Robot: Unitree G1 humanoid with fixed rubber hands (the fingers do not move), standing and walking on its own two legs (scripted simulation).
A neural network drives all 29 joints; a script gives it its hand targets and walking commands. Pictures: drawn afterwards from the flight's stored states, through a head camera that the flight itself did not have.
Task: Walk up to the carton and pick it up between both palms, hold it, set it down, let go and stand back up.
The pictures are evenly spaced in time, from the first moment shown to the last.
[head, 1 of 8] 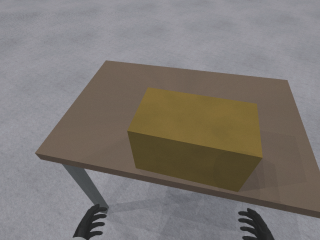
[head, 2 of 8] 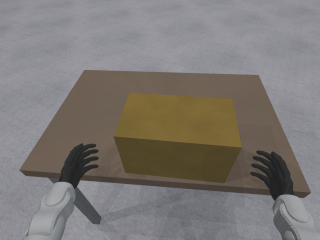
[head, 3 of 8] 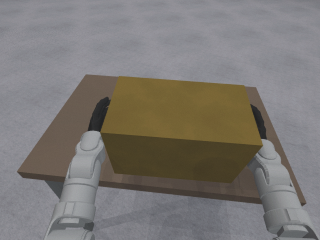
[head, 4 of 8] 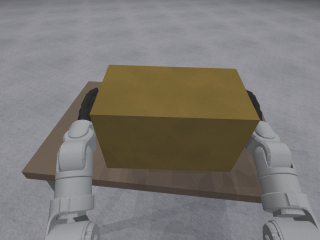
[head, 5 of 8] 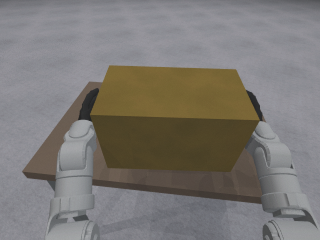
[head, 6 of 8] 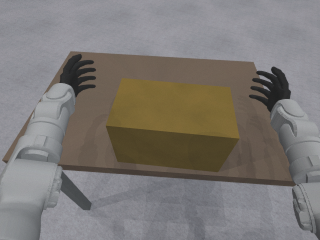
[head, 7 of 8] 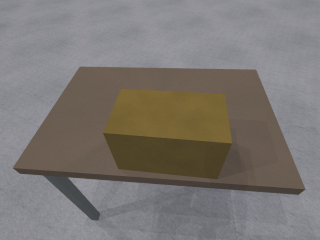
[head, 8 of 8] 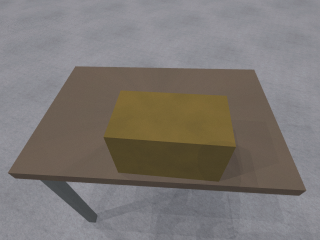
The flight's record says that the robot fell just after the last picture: no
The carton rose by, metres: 0.16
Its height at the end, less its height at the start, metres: +0.00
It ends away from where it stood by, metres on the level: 0.00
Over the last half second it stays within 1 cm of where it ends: yes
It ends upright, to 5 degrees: yes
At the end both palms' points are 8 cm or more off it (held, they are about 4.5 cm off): yes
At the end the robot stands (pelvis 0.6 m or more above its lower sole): yes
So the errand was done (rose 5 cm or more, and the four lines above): yes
